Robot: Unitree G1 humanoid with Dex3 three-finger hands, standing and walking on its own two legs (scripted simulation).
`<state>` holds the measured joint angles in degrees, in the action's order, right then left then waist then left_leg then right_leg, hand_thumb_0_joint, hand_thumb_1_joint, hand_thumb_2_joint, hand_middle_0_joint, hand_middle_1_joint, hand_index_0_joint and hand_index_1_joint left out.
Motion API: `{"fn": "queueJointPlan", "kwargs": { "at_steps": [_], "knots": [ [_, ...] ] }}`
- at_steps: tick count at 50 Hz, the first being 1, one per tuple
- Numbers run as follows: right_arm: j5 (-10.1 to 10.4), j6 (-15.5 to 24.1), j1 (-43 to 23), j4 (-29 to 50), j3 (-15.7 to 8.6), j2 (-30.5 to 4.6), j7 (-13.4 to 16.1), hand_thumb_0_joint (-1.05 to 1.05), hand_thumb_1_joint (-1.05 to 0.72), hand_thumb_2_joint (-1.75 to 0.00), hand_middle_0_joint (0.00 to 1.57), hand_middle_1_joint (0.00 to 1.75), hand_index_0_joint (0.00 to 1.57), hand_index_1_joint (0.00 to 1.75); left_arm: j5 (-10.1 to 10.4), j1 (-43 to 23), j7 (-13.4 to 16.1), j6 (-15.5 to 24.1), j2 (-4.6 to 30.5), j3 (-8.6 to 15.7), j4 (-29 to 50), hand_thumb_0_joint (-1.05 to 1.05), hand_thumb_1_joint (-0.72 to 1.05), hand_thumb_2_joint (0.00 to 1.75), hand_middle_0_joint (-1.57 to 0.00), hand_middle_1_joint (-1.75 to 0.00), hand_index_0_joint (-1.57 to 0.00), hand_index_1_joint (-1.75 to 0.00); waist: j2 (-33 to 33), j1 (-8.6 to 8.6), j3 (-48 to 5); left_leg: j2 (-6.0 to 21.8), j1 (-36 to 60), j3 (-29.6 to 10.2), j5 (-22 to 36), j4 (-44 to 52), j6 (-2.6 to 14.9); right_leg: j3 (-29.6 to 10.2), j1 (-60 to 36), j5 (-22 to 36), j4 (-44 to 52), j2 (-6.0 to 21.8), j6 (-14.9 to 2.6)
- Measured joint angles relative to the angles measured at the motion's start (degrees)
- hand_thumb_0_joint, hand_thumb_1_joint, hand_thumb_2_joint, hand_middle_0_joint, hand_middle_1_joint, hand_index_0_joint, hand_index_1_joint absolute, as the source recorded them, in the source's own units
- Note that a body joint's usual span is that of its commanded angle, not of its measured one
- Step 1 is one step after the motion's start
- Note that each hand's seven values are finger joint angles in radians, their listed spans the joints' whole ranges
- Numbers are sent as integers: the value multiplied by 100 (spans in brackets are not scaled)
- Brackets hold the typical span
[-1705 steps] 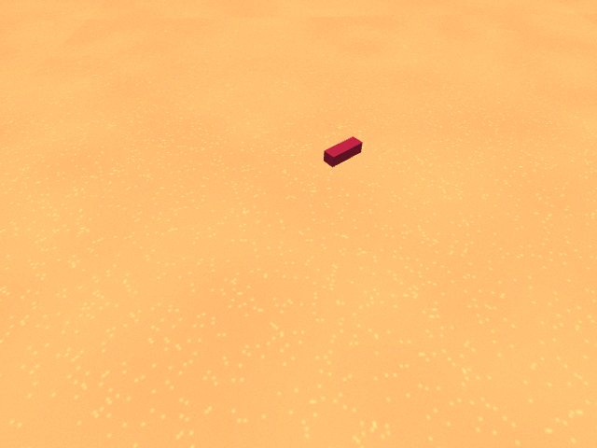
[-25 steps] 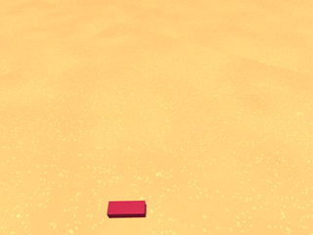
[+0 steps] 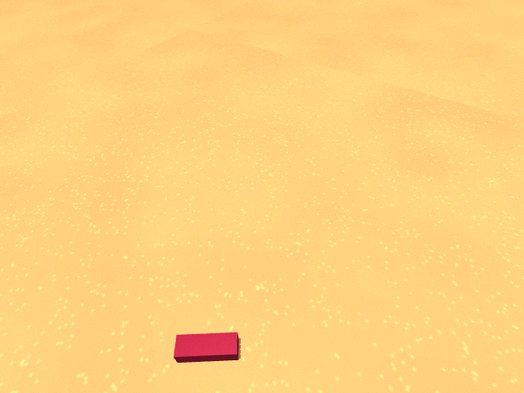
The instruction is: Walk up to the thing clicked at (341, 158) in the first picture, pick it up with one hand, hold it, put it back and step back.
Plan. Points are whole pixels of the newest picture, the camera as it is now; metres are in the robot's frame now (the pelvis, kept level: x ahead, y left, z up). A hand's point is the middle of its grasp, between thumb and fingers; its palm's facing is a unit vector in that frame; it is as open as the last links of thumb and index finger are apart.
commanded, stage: stand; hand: left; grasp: from above
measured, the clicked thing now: (207, 347) +0.44 +0.22 -0.75
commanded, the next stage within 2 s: step back in 0.96 s
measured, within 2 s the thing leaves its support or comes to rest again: neither
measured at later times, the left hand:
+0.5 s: hand out of the picture +0.08 +0.24 -0.16, palm faces -0.01 -0.94 -0.34, open 7.3 cm
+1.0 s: hand out of the picture +0.10 +0.24 -0.16, palm faces -0.01 -0.94 -0.34, open 7.3 cm
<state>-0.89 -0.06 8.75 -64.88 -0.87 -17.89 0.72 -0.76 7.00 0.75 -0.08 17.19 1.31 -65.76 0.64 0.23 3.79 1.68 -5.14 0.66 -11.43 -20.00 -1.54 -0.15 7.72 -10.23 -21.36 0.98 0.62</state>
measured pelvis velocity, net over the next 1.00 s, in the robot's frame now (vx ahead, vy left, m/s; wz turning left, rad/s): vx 0.01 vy -0.01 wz -0.02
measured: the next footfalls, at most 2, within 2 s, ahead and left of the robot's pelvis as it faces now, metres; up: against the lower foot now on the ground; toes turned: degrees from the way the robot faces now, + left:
right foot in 1.68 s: -0.10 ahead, -0.09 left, +0.00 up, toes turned -3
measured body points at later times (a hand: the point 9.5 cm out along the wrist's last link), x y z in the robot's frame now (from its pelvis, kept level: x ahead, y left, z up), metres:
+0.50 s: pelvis +0.01 +0.00 +0.00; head +0.01 -0.01 +0.45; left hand +0.08 +0.29 -0.13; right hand +0.07 -0.30 -0.14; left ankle +0.00 +0.14 -0.75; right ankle +0.02 -0.13 -0.75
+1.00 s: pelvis +0.01 -0.01 +0.00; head +0.03 -0.01 +0.45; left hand +0.10 +0.29 -0.13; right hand +0.08 -0.31 -0.14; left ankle +0.00 +0.14 -0.75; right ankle +0.02 -0.13 -0.75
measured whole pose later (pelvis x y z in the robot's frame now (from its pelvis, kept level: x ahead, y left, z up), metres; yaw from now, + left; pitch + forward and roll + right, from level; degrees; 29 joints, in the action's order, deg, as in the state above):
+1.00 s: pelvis +0.01 -0.01 +0.00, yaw -1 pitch -2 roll +0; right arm -0.4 -0.6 6.5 -64.4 -0.8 -19.5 -0.2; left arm 0.1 5.7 0.2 0.2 19.0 1.0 -63.9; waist 0.5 -0.3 3.6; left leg 2.8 -5.8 1.2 -12.4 -20.2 -2.1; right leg -0.6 8.7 -10.8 -21.4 -0.2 -0.1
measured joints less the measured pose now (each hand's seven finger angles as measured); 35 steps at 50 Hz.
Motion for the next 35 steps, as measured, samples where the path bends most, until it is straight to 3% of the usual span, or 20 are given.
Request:
{"fn": "queueJointPlan", "kwargs": {
  "at_steps": [35],
  "knots": [
    [14,-1,-161,-51,11,-127,-57,0,-91,-89,20,30,20,30,24,-83,-43,40,134,-65,48,1,91,90,-20,-30,-21,-30,-5,-25,-53,71,81,54,3,162,-58,-45,-11,-21,70,-73,-53]
  ]
}}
